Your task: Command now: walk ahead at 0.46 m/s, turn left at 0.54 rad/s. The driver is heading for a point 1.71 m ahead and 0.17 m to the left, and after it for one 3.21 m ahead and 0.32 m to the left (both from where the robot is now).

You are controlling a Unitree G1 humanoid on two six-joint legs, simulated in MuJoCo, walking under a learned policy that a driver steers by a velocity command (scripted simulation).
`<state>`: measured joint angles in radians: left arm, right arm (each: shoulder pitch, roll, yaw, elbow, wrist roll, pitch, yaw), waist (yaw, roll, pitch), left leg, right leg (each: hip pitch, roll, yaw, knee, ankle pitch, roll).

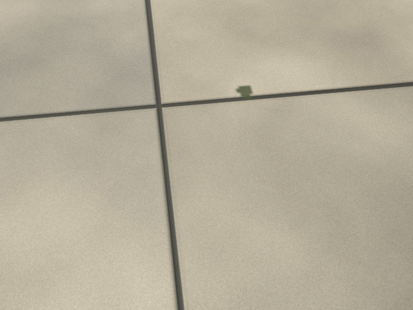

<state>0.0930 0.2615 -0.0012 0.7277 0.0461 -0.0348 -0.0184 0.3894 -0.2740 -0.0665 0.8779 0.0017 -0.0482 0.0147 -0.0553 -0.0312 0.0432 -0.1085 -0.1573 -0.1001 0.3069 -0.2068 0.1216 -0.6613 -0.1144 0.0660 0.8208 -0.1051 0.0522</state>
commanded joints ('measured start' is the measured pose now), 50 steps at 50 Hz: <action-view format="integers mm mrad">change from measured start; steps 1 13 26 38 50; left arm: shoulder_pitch -114 117 119 245 185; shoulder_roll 72 69 157 123 72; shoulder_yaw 13 25 73 79 76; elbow -93 -82 -49 45 -15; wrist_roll -8 -27 -13 -28 -32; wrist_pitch -13 -15 17 79 77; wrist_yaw -1 42 38 4 -37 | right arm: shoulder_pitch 73 25 -182 -248 -213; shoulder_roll -160 -134 -70 -96 -151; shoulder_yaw -40 -35 -2 29 -25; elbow -42 -118 -239 -210 -169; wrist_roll -3 -22 -22 -21 -30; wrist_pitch -5 49 121 51 44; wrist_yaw -9 -27 34 -48 -26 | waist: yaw -29 46 55 79 59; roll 89 -16 -139 192 148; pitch -10 -188 -105 -51 -31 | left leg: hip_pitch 8 -443 -246 -56 -91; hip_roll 229 109 165 384 467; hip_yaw -199 14 137 19 -22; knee -38 968 526 5 -120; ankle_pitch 409 -308 -163 464 -320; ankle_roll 97 -116 -123 50 68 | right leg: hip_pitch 24 620 379 270 375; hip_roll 66 -239 -180 120 112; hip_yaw -63 222 -88 -65 -142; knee -106 -417 -528 70 -188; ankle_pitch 83 575 58 -331 -375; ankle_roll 6 -266 -242 -40 -127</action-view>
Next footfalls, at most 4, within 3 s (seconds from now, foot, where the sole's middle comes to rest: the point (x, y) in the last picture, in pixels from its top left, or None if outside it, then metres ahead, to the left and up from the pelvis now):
0.18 right None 0.28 -0.13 -0.78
0.62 left None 0.17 0.08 -0.78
1.06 right None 0.18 -0.12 -0.78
1.52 left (185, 287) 0.54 0.05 -0.78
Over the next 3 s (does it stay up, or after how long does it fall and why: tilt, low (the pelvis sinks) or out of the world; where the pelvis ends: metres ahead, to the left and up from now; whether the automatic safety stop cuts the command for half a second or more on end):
stays up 1.09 0.12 -0.01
